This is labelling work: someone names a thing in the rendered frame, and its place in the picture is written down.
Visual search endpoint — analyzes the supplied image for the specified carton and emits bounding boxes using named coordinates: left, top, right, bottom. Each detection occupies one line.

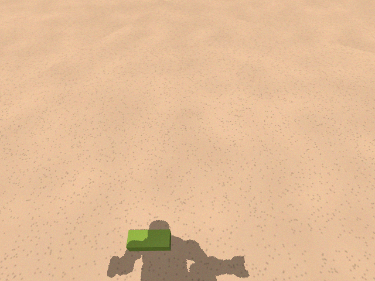
left=126, top=229, right=171, bottom=251

